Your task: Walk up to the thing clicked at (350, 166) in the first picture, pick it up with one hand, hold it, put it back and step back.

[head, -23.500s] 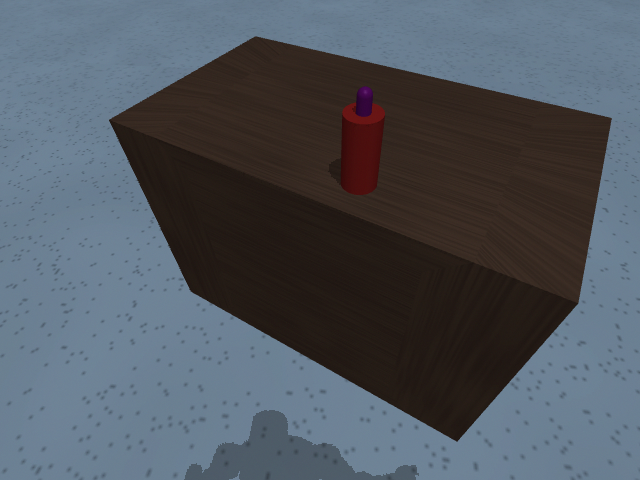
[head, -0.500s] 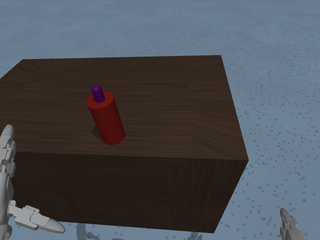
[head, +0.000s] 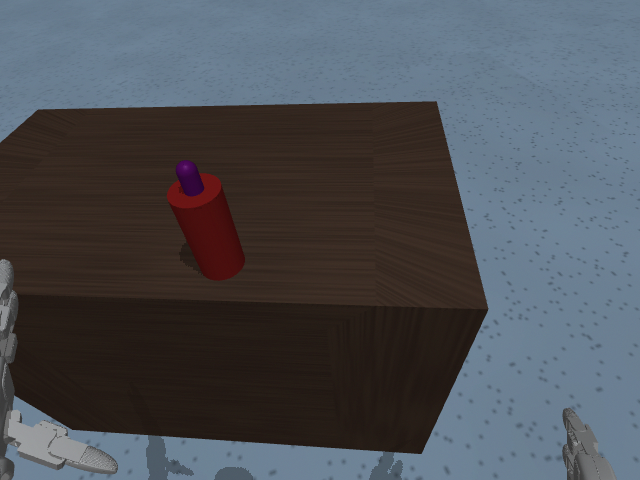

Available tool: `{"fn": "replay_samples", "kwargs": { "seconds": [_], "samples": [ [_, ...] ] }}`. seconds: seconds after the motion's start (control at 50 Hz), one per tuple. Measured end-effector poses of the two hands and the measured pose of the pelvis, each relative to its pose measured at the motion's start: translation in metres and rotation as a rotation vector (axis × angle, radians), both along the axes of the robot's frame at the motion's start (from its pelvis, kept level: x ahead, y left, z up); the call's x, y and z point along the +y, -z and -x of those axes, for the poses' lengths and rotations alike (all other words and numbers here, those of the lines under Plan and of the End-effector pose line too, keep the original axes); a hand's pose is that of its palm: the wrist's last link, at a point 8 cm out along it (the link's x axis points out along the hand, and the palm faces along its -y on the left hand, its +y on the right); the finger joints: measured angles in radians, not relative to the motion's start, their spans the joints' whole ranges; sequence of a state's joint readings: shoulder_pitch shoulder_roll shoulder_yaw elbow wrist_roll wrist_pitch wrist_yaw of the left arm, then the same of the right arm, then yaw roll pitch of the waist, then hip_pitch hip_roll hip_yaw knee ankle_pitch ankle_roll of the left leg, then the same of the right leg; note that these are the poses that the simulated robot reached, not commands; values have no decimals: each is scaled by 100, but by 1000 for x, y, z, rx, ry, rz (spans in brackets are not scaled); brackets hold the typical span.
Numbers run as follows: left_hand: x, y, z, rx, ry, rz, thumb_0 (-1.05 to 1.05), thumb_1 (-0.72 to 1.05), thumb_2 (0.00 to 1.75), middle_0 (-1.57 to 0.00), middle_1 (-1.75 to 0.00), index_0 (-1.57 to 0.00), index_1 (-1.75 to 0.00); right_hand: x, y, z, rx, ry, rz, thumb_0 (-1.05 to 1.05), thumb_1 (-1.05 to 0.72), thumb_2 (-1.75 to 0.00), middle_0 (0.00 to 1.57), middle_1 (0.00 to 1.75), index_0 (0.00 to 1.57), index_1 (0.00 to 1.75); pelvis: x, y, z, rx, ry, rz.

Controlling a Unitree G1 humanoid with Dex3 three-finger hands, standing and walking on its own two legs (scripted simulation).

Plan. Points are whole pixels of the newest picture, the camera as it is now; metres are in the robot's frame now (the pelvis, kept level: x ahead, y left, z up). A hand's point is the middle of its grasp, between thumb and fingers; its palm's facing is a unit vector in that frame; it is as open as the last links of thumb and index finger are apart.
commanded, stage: home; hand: left
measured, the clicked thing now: (205, 219) +0.45 +0.22 +0.09
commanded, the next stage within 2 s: none
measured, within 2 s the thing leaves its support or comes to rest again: neither
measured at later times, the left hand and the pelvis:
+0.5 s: hand (196, 452) +0.18 +0.20 -0.06, palm faces +0.12 -0.97 -0.21, open 17.7 cm; pelvis +0.01 +0.01 +0.00, yaw +0 degrees
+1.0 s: hand (215, 452) +0.19 +0.19 -0.09, palm faces +0.10 -0.97 -0.24, open 17.7 cm; pelvis +0.01 +0.01 -0.01, yaw -1 degrees
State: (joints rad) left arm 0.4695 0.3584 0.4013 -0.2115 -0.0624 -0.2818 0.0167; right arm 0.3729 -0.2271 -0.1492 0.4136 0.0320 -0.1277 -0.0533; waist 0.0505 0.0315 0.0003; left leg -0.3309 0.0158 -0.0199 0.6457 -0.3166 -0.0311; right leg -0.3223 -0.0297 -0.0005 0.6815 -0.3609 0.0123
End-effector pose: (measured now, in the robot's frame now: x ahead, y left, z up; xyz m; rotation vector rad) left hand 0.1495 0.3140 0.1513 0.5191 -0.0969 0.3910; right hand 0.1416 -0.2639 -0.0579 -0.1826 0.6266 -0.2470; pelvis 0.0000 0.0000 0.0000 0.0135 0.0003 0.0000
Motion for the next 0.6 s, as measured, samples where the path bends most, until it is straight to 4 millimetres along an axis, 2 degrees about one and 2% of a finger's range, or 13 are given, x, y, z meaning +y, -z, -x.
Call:
{"fn": "replay_samples", "kwargs": {
  "seconds": [0.08, 0.14, 0.22, 0.28, 0.5, 0.6],
  "samples": [
    [2, 12, -3, 26, 1, 30, -1, -57, 5, -6, -6, -7, -6, 7, -3, -6, -6, -10, 1, -1, 38, -17, 9, 10, 9, 10, 4, -1, -4, 1, 3, 2],
    [0, 27, -5, 60, 1, 78, -1, -58, 5, -6, -6, -6, -6, 23, -1, -13, -1, -38, -24, -1, 24, -28, 11, 13, 10, 13, 6, -2, -6, 2, 5, 4],
    [-8, 60, -8, 150, 4, 172, -1, -57, 5, -6, -6, -6, -6, 51, 5, -22, 12, -87, -77, -1, 1, -41, 12, 16, 12, 16, 9, -2, -9, 9, 4, 7],
    [-19, 90, -7, 255, 12, 247, -1, -57, 5, -5, -6, -6, -6, 62, 8, -26, 18, -102, -95, -1, -15, -49, 14, 18, 14, 18, 11, -2, -11, 16, 3, 10],
    [-64, 188, -5, 611, 56, 453, -1, -59, 3, -5, -5, -5, -5, 49, 6, -26, 58, -77, -22, 0, -71, -79, 19, 27, 19, 27, 14, 0, -14, 47, 3, 13],
    [-79, 215, -9, 710, 74, 494, -1, -59, 3, -5, -5, -6, -5, 51, 7, -23, 70, -82, -13, 1, -83, -86, 20, 29, 20, 29, 13, 2, -13, 54, 6, 17]
  ]
}}
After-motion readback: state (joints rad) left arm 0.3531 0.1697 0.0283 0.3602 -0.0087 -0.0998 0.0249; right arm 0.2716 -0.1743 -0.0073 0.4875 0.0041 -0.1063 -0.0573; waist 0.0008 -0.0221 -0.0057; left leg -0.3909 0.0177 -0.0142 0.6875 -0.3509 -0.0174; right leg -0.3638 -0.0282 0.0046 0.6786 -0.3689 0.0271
